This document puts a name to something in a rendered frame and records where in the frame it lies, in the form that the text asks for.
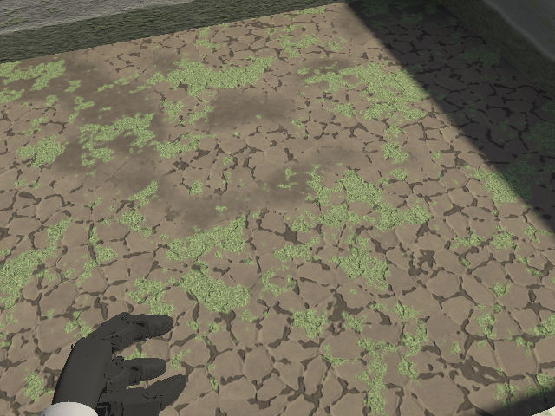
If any robot left hand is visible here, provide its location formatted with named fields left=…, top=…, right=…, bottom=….
left=51, top=312, right=186, bottom=416

